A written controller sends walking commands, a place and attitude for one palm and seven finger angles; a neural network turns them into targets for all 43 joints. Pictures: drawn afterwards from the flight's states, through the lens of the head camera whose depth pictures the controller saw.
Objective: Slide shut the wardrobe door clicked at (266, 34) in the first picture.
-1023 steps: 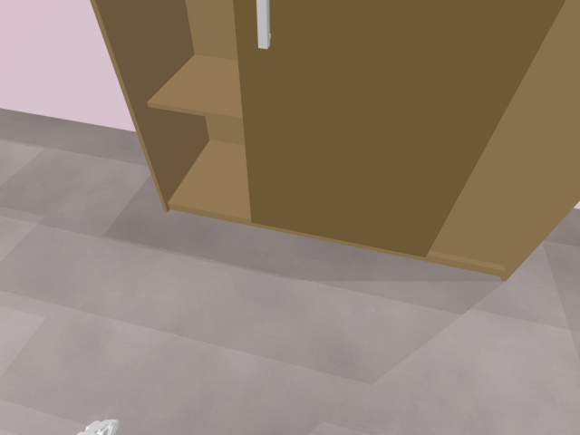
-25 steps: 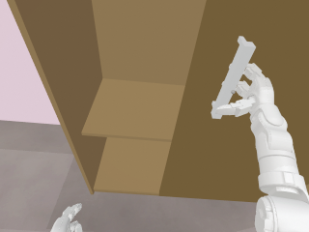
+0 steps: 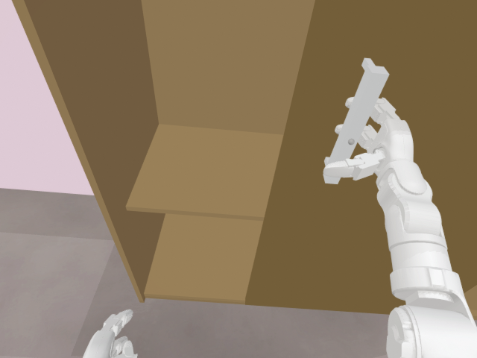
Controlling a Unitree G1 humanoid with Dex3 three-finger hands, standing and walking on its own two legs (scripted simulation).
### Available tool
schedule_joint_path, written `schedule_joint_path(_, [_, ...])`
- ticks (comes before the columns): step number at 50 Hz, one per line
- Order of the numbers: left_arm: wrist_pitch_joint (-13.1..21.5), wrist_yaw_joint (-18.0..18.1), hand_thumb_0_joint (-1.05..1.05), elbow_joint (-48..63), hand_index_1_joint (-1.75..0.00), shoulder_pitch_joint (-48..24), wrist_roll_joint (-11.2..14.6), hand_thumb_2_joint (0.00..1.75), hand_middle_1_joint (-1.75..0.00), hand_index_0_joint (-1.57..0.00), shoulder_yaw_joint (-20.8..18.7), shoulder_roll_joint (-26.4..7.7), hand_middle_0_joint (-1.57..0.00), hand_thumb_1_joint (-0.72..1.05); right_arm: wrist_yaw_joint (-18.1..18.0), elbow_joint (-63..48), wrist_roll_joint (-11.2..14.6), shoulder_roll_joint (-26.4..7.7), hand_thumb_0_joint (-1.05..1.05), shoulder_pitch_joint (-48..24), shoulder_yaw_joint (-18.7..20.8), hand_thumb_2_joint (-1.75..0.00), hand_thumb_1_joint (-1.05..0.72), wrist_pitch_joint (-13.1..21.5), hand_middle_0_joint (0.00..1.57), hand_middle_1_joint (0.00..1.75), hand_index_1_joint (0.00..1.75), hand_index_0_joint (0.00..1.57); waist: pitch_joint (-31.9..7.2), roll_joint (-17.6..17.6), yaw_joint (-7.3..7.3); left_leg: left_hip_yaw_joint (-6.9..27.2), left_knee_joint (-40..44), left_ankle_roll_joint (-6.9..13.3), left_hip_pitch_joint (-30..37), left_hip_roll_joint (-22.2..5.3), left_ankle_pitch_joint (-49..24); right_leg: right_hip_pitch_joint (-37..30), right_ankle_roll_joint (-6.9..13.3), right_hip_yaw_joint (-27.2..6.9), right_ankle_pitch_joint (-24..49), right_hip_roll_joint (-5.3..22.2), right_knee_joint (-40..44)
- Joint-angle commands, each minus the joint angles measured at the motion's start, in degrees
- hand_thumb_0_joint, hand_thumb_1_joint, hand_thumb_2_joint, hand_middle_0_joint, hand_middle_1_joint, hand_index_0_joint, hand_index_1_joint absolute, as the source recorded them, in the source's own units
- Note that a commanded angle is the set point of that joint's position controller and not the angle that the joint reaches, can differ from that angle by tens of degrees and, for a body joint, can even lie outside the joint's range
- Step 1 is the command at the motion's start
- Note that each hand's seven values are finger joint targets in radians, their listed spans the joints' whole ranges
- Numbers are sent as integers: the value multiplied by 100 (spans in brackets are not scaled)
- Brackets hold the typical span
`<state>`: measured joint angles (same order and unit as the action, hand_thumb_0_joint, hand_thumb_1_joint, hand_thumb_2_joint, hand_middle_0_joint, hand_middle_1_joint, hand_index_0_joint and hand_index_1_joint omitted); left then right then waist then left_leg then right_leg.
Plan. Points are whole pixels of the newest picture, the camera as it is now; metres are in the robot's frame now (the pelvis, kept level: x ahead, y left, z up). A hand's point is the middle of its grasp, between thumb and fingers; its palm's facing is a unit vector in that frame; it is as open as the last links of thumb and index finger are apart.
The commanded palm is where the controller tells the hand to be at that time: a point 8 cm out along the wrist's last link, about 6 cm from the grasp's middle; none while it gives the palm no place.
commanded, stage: slide the fingers in behind the handle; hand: right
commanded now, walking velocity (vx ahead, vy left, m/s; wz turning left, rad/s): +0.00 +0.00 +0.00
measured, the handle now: (347, 126) +0.47 -0.14 +0.19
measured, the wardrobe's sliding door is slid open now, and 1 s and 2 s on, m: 0.42 0.42 0.42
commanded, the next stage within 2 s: grip the handle and tug to test in 0.20 s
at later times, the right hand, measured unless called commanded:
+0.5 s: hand (346, 141) +0.42 -0.13 +0.20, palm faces -0.01 +1.00 -0.01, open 13.1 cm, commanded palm +0.39 -0.18 +0.20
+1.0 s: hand (344, 140) +0.41 -0.12 +0.20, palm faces +0.00 +1.00 -0.01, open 6.1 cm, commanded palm +0.39 -0.17 +0.20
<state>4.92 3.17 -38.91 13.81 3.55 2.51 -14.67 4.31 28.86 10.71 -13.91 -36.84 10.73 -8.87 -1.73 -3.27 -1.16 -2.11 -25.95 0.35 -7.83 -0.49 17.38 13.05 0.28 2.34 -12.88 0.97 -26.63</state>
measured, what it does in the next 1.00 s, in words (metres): stands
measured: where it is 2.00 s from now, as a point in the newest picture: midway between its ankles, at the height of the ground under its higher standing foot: outside the picture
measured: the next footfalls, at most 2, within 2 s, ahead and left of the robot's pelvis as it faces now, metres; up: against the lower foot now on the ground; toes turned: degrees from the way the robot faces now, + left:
none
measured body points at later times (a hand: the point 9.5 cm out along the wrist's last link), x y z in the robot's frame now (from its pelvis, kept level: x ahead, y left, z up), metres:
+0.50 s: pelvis +0.00 +0.00 +0.00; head -0.01 +0.02 +0.45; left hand +0.13 +0.24 -0.11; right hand +0.41 -0.18 +0.20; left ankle -0.04 +0.11 -0.74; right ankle +0.01 -0.12 -0.74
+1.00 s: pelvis +0.01 +0.00 +0.00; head -0.01 +0.03 +0.45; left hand +0.15 +0.25 -0.10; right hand +0.41 -0.18 +0.20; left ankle -0.04 +0.11 -0.74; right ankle +0.01 -0.12 -0.74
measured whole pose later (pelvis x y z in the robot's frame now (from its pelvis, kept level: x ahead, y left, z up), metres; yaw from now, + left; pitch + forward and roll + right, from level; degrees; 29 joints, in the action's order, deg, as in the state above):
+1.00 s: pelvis +0.01 +0.00 +0.00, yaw +0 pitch -1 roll +0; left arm 3.8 2.8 -38.2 13.7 3.5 2.1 -14.9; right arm 3.2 25.6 10.6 -13.1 -35.0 10.2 -10.2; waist -2.1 -3.2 -1.4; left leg -1.8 -25.4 0.5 -7.2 -0.3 17.6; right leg 12.3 0.0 2.5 -13.2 1.2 -26.1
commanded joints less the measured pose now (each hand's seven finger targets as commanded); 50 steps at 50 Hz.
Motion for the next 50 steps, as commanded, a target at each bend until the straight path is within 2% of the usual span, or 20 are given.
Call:
schedule_joint_path(1, [305, 24, 0, 785, -30, -534, 36, 90, -30, -20, -266, -649, -20, 90, 68, -1333, 65, -920, 0, -2734, 154, -30, 50, 386, 30, 120, 120, 30, -1524, 367, -31, -6, 311, 79, -282, 122, -2229, -1244, 244, -233, 1447, -88, 79])
schedule_joint_path(5, [310, 23, 0, 761, -30, -554, 50, 90, -30, -20, -268, -642, -20, 90, 39, -1310, 73, -735, 0, -2813, -18, -30, 50, 339, 30, 120, 120, 30, -1467, 399, -80, -4, 364, 74, -422, 136, -1973, -1257, 248, -254, 1249, -91, 85])
schedule_joint_path(7, [289, 47, 0, 677, -30, -494, 32, 90, -30, -20, -266, -680, -20, 90, -2, -1079, 70, -962, 0, -2840, 149, -30, 50, 332, 30, 120, 120, 30, -1278, 653, -77, 5, 425, 68, -421, 138, -1808, -1083, 266, -248, 1089, -80, 106])
schedule_joint_path(11, [313, 56, 0, 733, -30, -492, 26, 90, -30, -20, -263, -661, -20, 90, -11, -1196, 36, -1128, 0, -2989, 288, -30, 50, 421, 30, 120, 120, 30, -1537, 415, -38, 37, 368, 79, -327, 123, -1904, -1194, 255, -257, 1202, -95, 111])
schedule_joint_path(15, [353, 14, 0, 757, -30, -478, 22, 90, -30, -20, -268, -635, -20, 90, -13, -1334, 29, -897, 0, -2959, 101, -30, 50, 521, 30, 120, 120, 30, -1654, 223, -39, 5, 320, 101, -323, 137, -2049, -1342, 230, -281, 1409, -81, 82])
schedule_joint_path(17, [326, 16, 0, 682, -30, -433, 20, 90, -30, -20, -277, -667, -20, 90, -31, -1092, 41, -1021, 0, -2793, 219, -34, 41, 481, 31, 121, 121, 31, -1521, 523, -30, -5, 371, 88, -274, 141, -2041, -1195, 243, -264, 1357, -72, 86])
schedule_joint_path(18, [332, 13, 0, 723, -30, -472, 33, 90, -30, -20, -272, -660, -20, 90, -24, -1077, 50, -918, 0, -2785, 153, -36, 36, 457, 32, 122, 122, 32, -1472, 555, -29, 7, 361, 73, -295, 141, -2044, -1139, 252, -247, 1296, -80, 109])
schedule_joint_path(22, [312, 14, 0, 726, -30, -479, 15, 90, -30, -20, -276, -665, -20, 90, -63, -1160, 13, -1111, 0, -2742, 297, -44, 17, 436, 33, 125, 125, 33, -1480, 447, 30, 26, 381, 81, -236, 127, -2006, -1101, 253, -219, 1282, -84, 105])
schedule_joint_path(26, [347, -18, 0, 788, -30, -501, 18, 90, -30, -20, -283, -624, -20, 90, -52, -1508, 18, -883, 0, -2740, 137, -52, -1, 471, 35, 127, 127, 35, -1687, 276, 8, 2, 299, 94, -209, 139, -2326, -1370, 235, -247, 1646, -78, 72])
schedule_joint_path(28, [324, -23, 0, 775, -30, -487, 18, 90, -30, -20, -298, -653, -20, 90, -62, -1423, 44, -960, 0, -2592, 241, -56, -11, 422, 36, 129, 129, 36, -1623, 547, 17, -1, 337, 68, -167, 147, -2298, -1229, 253, -223, 1510, -83, 78])
schedule_joint_path(30, [288, -1, 0, 763, -30, -531, 32, 90, -30, -20, -276, -649, -20, 90, -52, -1301, 50, -897, 0, -2616, 173, -60, -20, 345, 38, 130, 130, 38, -1378, 576, -10, -4, 376, 58, -274, 144, -2130, -1118, 257, -204, 1325, -89, 119])
schedule_joint_path(32, [264, 11, 0, 739, -30, -522, 24, 90, -30, -20, -284, -660, -20, 90, -84, -1302, -3, -1035, 0, -2621, 240, -64, -29, 330, 38, 131, 131, 38, -1399, 511, 10, 16, 387, 75, -260, 138, -2034, -1118, 262, -205, 1294, -80, 100])
schedule_joint_path(33, [266, 8, 0, 760, -30, -523, 16, 90, -30, -20, -273, -643, -20, 90, -86, -1368, 12, -917, 0, -2716, 158, -66, -34, 334, 39, 132, 132, 39, -1414, 487, -20, 20, 382, 65, -268, 128, -2102, -1142, 268, -203, 1323, -94, 109])
schedule_joint_path(35, [257, 11, 0, 799, -30, -543, 15, 90, -30, -20, -283, -646, -20, 90, -82, -1455, 19, -1021, 0, -2556, 271, -70, -43, 322, 40, 133, 133, 40, -1579, 455, 29, 25, 340, 72, -158, 126, -2281, -1213, 260, -203, 1480, -96, 95])
schedule_joint_path(40, [223, 17, 0, 805, -30, -558, 21, 90, -30, -20, -270, -635, -20, 90, -46, -1406, 46, -901, 0, -2593, 159, -80, -67, 295, 43, 137, 137, 43, -1477, 412, -5, 26, 354, 64, -216, 127, -2274, -1188, 261, -182, 1426, -104, 87])
schedule_joint_path(42, [195, 20, 0, 793, -30, -539, 15, 90, -30, -20, -285, -660, -20, 90, -56, -1381, 29, -1069, 0, -2491, 282, -84, -76, 307, 44, 138, 138, 44, -1499, 622, 28, 28, 362, 68, -95, 125, -2332, -1127, 272, -180, 1491, -92, 87])
schedule_joint_path(44, [215, -13, 0, 875, -30, -580, 9, 90, -30, -20, -286, -624, -20, 90, -40, -1728, 12, -986, 0, -2478, 222, -88, -85, 352, 44, 139, 139, 44, -1742, 270, 65, 18, 276, 87, -18, 110, -2554, -1300, 250, -190, 1709, -109, 63])
schedule_joint_path(45, [214, -20, 0, 892, -30, -582, 4, 90, -30, -20, -284, -617, -20, 90, -43, -1722, 26, -935, 0, -2321, 237, -90, -90, 326, 45, 140, 140, 45, -1783, 318, 73, 9, 264, 83, -18, 117, -2641, -1355, 254, -194, 1810, -107, 43])
schedule_joint_path(47, [175, -25, 0, 867, -30, -596, 10, 90, -30, -20, -282, -628, -20, 90, -51, -1719, 23, -951, 0, -2261, 194, -90, -90, 320, 45, 140, 140, 45, -1626, 530, 61, 4, 313, 79, 9, 124, -2626, -1244, 261, -180, 1769, -97, 51])
schedule_joint_path(50, [166, -13, 0, 877, -30, -616, 18, 90, -30, -20, -281, -631, -20, 90, -43, -1740, 36, -871, 0, -2375, 127, -90, -90, 255, 45, 140, 140, 45, -1529, 420, 20, 7, 316, 71, -111, 130, -2539, -1250, 260, -179, 1646, -108, 63])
